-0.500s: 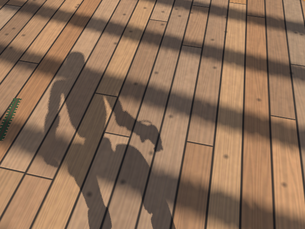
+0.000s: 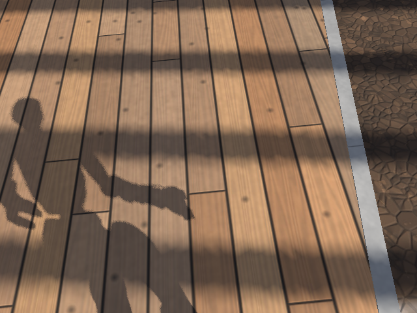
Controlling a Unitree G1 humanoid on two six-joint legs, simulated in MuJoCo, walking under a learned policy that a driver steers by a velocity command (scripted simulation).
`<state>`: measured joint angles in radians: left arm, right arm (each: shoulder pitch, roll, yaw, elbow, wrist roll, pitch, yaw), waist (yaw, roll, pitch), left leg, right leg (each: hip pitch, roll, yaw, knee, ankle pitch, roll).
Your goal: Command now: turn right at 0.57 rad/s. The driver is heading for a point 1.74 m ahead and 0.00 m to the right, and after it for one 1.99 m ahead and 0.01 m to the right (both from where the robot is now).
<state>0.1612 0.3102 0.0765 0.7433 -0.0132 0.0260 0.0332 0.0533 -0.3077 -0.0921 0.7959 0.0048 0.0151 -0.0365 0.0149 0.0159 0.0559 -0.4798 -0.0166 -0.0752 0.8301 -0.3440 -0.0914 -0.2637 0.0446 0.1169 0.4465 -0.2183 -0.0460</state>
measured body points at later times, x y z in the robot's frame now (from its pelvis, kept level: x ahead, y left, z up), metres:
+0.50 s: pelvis +0.01 +0.02 +0.00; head +0.05 +0.01 +0.44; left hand +0.22 +0.26 -0.11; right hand +0.05 -0.28 -0.12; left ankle +0.04 +0.15 -0.75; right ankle -0.03 -0.11 -0.73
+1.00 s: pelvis +0.02 -0.01 -0.01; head +0.02 -0.02 +0.44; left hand +0.19 +0.21 -0.13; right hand +0.02 -0.31 -0.14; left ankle +0.04 +0.15 -0.75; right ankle -0.02 -0.11 -0.75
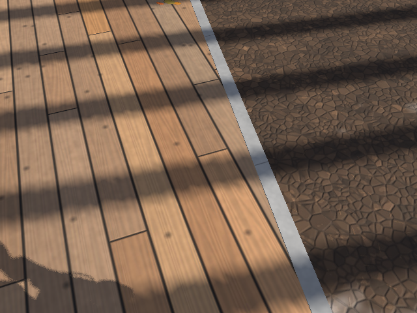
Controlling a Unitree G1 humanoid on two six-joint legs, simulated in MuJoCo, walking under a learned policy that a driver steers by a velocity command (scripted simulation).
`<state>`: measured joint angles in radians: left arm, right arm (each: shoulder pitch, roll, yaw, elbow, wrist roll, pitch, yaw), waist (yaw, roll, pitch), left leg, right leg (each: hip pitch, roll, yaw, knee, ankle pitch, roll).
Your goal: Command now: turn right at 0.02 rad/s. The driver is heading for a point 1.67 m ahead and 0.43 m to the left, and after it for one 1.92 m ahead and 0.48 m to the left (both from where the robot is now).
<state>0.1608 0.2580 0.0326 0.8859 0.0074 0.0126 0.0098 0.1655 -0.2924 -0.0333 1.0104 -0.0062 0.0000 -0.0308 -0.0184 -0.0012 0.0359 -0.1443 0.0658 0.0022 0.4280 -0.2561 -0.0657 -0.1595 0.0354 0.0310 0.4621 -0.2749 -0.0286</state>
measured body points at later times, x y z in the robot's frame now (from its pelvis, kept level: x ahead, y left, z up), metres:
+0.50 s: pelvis +0.02 +0.02 -0.01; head +0.01 +0.03 +0.44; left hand +0.05 +0.29 -0.15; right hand +0.05 -0.25 -0.15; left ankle -0.02 +0.14 -0.73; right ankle -0.02 -0.10 -0.74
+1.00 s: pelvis +0.22 +0.03 -0.02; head +0.26 +0.04 +0.43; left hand +0.48 +0.24 -0.10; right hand +0.10 -0.21 -0.15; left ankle +0.01 +0.14 -0.74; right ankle +0.39 -0.07 -0.73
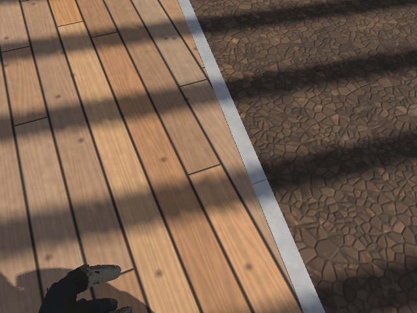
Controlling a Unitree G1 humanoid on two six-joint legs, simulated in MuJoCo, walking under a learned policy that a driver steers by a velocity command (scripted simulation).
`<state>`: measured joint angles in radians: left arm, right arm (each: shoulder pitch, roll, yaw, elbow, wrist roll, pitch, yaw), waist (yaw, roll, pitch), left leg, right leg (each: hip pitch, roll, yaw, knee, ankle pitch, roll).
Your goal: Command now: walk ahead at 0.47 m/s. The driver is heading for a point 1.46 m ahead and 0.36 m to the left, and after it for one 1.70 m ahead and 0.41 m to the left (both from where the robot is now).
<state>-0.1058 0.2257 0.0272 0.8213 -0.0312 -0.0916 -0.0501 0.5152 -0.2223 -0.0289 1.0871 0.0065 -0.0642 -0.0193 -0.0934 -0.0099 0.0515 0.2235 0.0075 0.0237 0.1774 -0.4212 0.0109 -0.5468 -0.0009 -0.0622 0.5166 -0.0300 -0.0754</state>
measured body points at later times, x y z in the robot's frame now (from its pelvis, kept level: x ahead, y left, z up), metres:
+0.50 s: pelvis +0.29 +0.01 +0.01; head +0.32 +0.02 +0.46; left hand +0.25 +0.28 -0.13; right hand +0.50 -0.22 -0.08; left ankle +0.46 +0.14 -0.70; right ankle +0.16 -0.11 -0.72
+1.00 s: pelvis +0.56 +0.04 +0.02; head +0.59 +0.04 +0.47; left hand +0.76 +0.27 -0.09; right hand +0.53 -0.23 -0.12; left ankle +0.46 +0.13 -0.72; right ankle +0.76 -0.12 -0.68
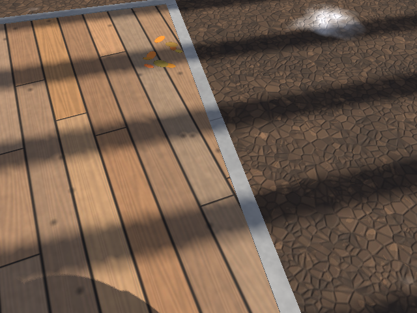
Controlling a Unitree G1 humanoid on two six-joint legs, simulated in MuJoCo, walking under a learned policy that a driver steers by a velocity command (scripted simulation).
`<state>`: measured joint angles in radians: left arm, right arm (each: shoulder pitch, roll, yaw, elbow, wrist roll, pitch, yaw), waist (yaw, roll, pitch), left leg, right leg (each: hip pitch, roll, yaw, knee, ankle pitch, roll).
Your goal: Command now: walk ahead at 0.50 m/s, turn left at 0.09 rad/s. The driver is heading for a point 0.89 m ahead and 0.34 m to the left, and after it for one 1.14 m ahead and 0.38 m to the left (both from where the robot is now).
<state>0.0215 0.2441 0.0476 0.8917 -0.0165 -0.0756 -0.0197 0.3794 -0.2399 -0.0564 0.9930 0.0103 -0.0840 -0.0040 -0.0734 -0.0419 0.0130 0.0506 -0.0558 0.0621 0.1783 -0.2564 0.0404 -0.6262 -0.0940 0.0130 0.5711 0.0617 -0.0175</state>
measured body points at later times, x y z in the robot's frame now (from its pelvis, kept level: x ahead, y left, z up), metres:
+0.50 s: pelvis +0.28 -0.04 +0.00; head +0.29 -0.03 +0.45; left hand +0.23 +0.23 -0.14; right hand +0.49 -0.26 -0.11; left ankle +0.41 +0.16 -0.69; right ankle +0.21 -0.14 -0.74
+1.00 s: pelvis +0.54 +0.09 +0.00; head +0.56 +0.12 +0.45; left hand +0.60 +0.42 -0.09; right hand +0.72 -0.14 -0.10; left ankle +0.46 +0.13 -0.74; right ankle +0.79 +0.01 -0.69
